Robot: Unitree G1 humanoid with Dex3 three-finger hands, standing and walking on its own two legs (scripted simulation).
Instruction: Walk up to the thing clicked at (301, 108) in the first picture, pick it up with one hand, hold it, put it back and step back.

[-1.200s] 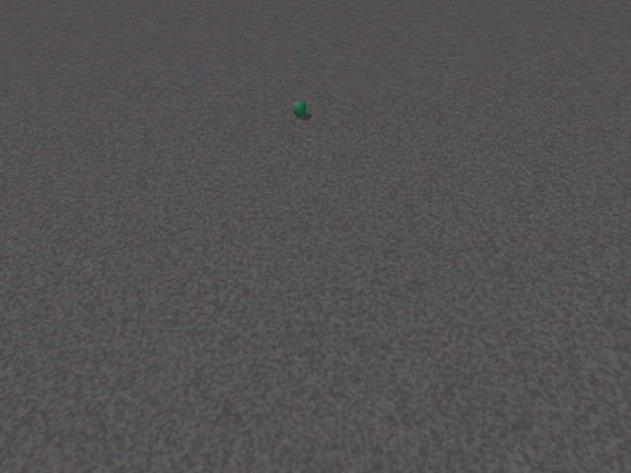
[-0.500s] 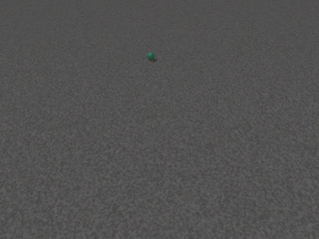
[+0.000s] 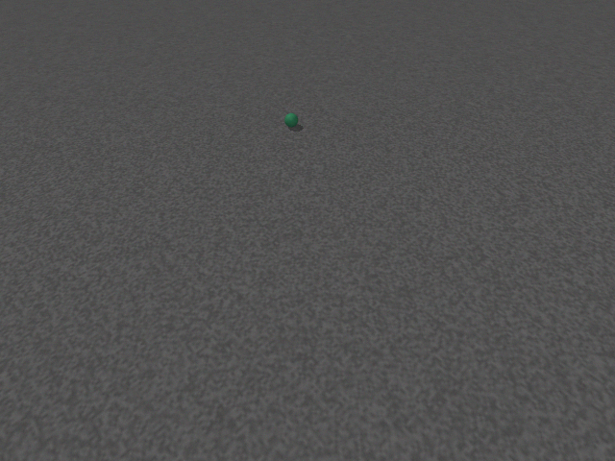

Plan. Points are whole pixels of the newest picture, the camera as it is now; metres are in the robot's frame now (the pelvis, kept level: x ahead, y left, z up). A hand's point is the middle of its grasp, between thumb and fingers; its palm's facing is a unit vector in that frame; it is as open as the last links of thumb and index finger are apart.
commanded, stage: walk up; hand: left
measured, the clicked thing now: (291, 120) +2.14 +0.14 -0.74
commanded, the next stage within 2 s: none
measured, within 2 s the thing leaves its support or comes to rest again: neither
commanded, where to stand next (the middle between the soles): +1.78 -0.08 m, yaw -2 degrees
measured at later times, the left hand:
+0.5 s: hand (96, 402) +0.27 +0.36 -0.14, palm faces -0.11 -0.94 -0.32, open 7.4 cm
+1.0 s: hand (194, 250) +0.58 +0.27 -0.14, palm faces -0.08 -0.94 -0.33, open 7.4 cm
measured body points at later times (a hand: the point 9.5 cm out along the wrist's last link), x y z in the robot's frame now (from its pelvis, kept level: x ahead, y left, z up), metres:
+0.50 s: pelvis +0.17 +0.08 +0.00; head +0.16 +0.10 +0.45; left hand +0.27 +0.40 -0.12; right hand +0.18 -0.26 -0.10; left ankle +0.14 +0.19 -0.75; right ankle +0.27 -0.08 -0.69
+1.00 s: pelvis +0.48 +0.01 -0.01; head +0.50 +0.01 +0.44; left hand +0.58 +0.32 -0.12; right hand +0.56 -0.32 -0.11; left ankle +0.58 +0.16 -0.70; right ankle +0.46 -0.11 -0.75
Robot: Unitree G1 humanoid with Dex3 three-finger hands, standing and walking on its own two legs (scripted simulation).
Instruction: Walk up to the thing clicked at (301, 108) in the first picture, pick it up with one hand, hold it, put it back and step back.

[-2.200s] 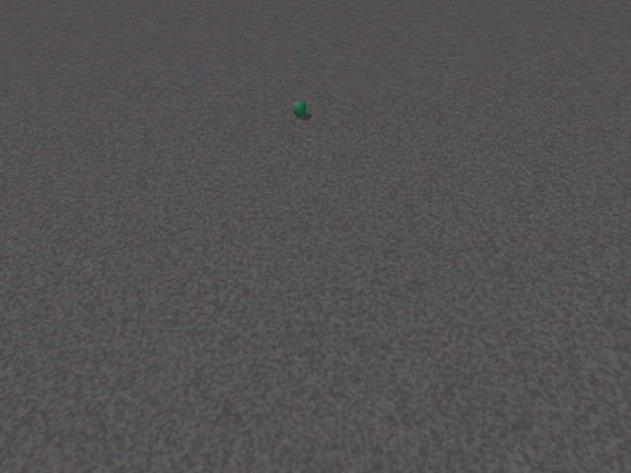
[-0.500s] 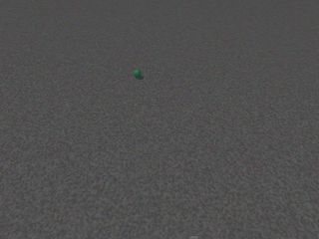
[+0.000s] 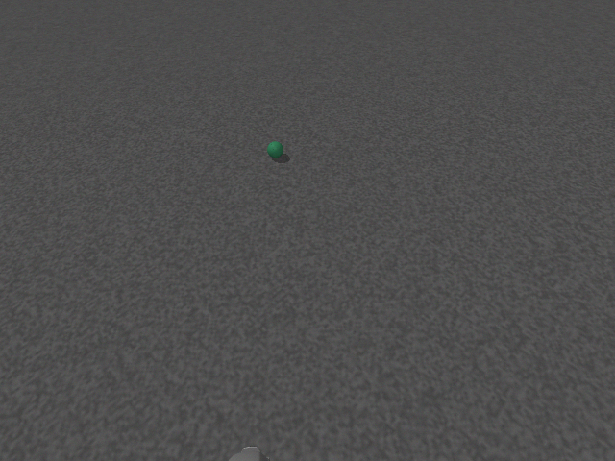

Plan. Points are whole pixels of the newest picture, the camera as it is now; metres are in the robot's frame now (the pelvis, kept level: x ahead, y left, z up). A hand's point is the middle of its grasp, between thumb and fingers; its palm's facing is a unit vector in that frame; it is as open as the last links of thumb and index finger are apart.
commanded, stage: walk up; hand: left
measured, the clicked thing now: (275, 149) +1.65 +0.22 -0.73
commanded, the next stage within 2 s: none
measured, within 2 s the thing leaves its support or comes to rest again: neither
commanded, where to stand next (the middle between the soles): +1.31 -0.02 m, yaw +1 degrees
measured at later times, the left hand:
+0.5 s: hand (167, 307) +0.41 +0.28 -0.13, palm faces -0.12 -0.93 -0.34, open 7.4 cm
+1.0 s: hand (194, 241) +0.58 +0.27 -0.15, palm faces +0.03 -0.93 -0.38, open 7.4 cm
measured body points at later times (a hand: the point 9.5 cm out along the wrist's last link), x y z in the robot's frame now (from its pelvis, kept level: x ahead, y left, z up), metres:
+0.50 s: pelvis +0.30 +0.01 +0.00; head +0.32 +0.01 +0.45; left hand +0.42 +0.33 -0.11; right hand +0.31 -0.31 -0.11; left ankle +0.23 +0.14 -0.74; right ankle +0.46 -0.14 -0.71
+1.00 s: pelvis +0.56 -0.02 -0.01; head +0.58 -0.01 +0.44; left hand +0.57 +0.32 -0.12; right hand +0.69 -0.33 -0.11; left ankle +0.70 +0.11 -0.73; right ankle +0.48 -0.13 -0.74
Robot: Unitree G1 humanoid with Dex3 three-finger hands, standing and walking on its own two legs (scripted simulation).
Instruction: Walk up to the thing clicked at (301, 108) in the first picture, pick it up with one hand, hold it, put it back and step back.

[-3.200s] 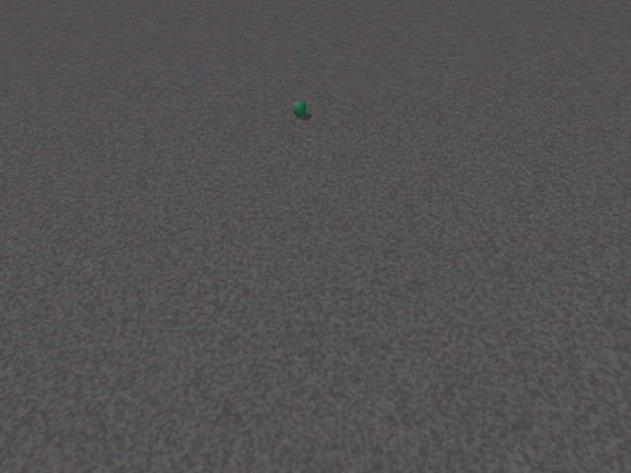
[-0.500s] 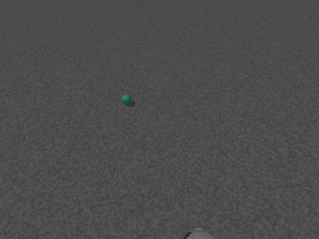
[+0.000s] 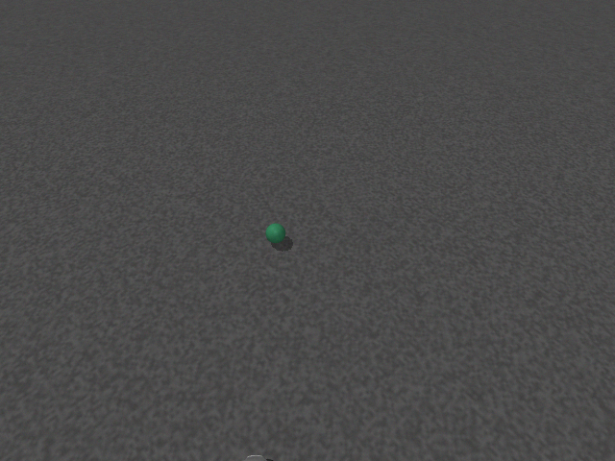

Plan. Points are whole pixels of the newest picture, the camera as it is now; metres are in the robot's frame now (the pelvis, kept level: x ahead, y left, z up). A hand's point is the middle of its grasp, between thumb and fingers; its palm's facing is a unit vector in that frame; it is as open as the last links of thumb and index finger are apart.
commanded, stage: walk up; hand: left
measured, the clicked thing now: (275, 233) +1.10 +0.20 -0.72
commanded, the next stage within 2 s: none
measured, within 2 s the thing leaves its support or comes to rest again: neither
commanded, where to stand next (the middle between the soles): +0.74 -0.03 m, yaw -1 degrees
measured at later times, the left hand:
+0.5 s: hand (175, 359) +0.30 +0.25 -0.12, palm faces -0.06 -0.90 -0.43, open 7.4 cm
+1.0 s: hand (192, 302) +0.43 +0.26 -0.15, palm faces -0.02 -0.93 -0.36, open 7.4 cm
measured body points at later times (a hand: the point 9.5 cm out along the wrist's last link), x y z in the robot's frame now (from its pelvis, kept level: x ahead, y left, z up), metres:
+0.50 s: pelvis +0.22 -0.04 -0.01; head +0.22 -0.06 +0.44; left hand +0.31 +0.29 -0.10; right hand +0.24 -0.37 -0.13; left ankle +0.15 +0.11 -0.71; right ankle +0.30 -0.16 -0.73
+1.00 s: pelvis +0.40 -0.02 +0.00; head +0.41 +0.00 +0.45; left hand +0.43 +0.31 -0.13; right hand +0.50 -0.34 -0.09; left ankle +0.46 +0.10 -0.73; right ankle +0.36 -0.15 -0.67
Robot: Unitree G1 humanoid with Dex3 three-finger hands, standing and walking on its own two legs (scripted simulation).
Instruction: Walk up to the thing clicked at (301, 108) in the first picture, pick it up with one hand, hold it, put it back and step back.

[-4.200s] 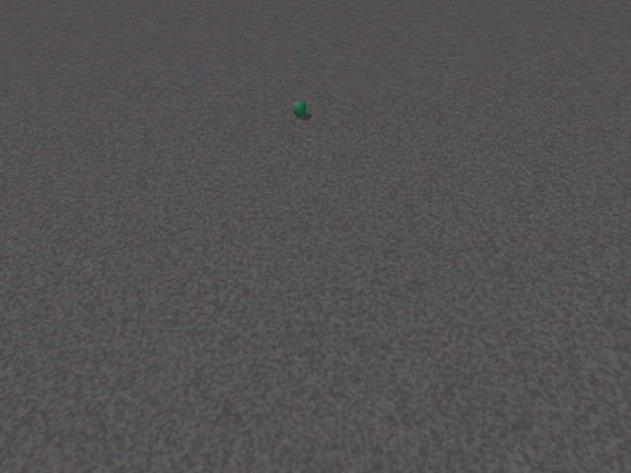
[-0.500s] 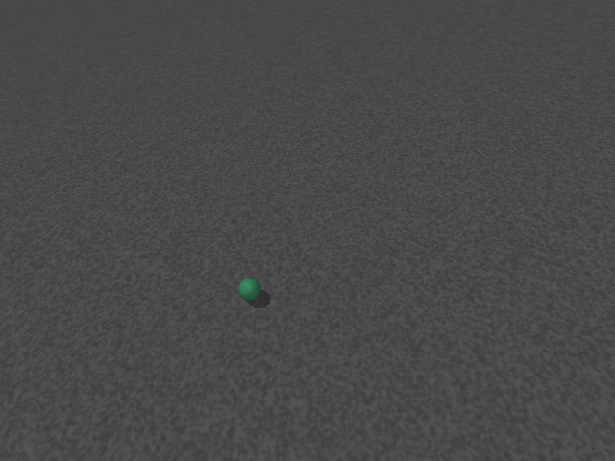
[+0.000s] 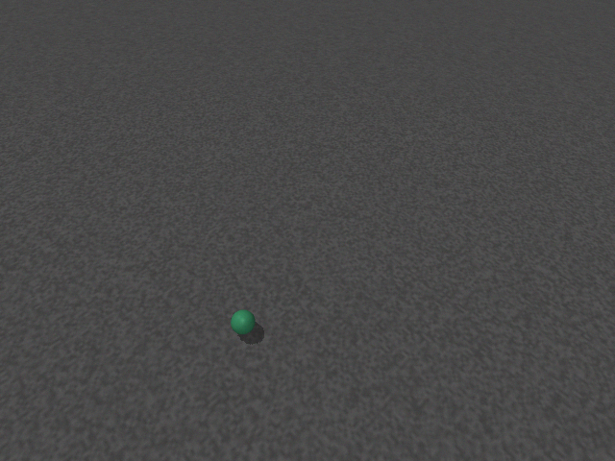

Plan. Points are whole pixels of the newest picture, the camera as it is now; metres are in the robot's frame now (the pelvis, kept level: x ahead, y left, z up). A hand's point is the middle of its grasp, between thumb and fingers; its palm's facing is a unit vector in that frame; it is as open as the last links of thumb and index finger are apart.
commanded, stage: walk up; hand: left
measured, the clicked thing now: (242, 321) +0.70 +0.22 -0.72
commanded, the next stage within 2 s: none
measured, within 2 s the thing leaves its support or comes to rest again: neither
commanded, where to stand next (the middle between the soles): +0.34 -0.01 m, yaw -2 degrees
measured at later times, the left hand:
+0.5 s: hand (129, 446) +0.19 +0.25 -0.11, palm faces +0.00 -0.89 -0.45, open 7.4 cm
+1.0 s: hand (147, 365) +0.31 +0.28 -0.15, palm faces -0.05 -0.91 -0.42, open 7.4 cm
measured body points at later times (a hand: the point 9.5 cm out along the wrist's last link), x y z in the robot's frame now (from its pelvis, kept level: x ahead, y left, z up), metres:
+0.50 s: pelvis +0.16 -0.04 +0.01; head +0.17 -0.06 +0.46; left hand +0.19 +0.30 -0.08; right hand +0.24 -0.35 -0.12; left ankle +0.24 +0.12 -0.68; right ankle +0.18 -0.15 -0.73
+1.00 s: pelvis +0.27 +0.00 -0.01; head +0.29 -0.01 +0.44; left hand +0.32 +0.32 -0.13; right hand +0.35 -0.32 -0.13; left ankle +0.31 +0.12 -0.72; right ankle +0.32 -0.13 -0.73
